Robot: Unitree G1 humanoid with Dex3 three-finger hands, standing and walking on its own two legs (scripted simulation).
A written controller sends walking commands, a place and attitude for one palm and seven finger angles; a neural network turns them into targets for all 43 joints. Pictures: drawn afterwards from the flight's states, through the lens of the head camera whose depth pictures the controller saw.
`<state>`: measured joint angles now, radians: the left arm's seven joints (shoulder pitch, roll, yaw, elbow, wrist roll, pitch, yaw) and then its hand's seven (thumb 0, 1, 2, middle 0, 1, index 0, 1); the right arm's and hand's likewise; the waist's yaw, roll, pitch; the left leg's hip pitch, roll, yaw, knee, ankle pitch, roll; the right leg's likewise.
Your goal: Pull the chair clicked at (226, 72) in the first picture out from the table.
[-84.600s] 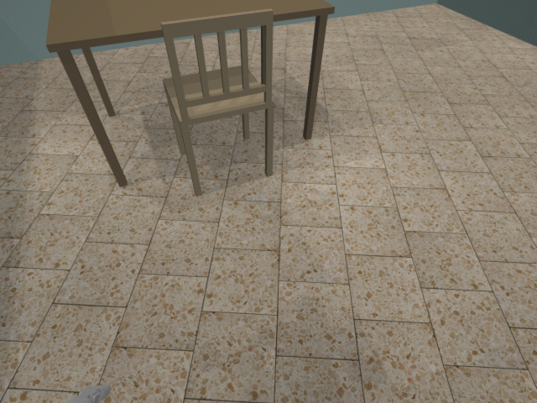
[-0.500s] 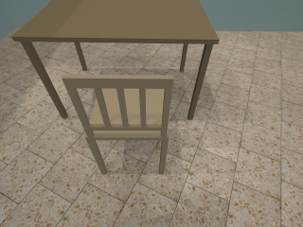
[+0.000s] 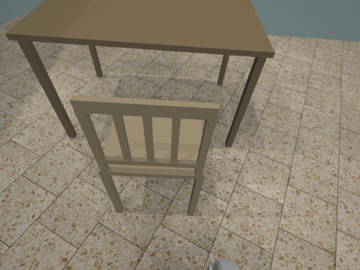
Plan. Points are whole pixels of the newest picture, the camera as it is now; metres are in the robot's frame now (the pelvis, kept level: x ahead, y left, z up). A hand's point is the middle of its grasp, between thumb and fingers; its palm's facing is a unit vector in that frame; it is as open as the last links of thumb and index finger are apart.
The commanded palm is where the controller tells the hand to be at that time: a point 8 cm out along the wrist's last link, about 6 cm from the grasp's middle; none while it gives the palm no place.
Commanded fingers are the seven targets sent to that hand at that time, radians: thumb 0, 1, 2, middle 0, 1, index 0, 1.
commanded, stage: take the last steps up to it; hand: left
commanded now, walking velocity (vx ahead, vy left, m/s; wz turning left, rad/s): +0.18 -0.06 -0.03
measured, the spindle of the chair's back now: (149, 140) +0.51 +0.14 -0.10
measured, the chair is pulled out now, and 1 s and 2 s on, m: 0.29 0.29 0.29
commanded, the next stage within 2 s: come to a stop and stand still in 0.16 s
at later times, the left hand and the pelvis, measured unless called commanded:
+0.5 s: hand out of the picture +0.13 +0.16 -0.17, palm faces +0.02 -0.98 -0.21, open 7.3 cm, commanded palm none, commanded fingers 0.00 0.90 0.90 -0.20 -0.30 -0.20 -0.30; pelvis +0.11 -0.02 +0.00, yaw +0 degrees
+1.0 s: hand out of the picture +0.11 +0.15 -0.16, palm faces +0.01 -0.97 -0.25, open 7.3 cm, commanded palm none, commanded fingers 0.00 0.90 0.90 -0.20 -0.30 -0.20 -0.30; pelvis +0.06 -0.03 +0.00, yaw -1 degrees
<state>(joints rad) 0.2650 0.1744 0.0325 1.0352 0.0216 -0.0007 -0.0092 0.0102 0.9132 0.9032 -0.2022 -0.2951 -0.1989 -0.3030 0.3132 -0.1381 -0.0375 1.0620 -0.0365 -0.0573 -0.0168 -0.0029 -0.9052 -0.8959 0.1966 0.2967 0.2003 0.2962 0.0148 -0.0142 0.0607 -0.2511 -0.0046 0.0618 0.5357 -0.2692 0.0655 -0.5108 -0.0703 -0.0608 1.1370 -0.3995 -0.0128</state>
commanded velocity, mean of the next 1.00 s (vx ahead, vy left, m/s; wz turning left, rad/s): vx -0.04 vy -0.01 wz -0.01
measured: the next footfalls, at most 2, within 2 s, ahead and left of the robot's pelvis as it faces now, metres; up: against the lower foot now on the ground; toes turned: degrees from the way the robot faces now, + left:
right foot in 0.16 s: +0.15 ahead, -0.16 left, +0.00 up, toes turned -3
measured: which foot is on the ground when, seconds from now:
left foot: down 0.00-1.00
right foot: up 0.00-0.14, down 0.16-1.00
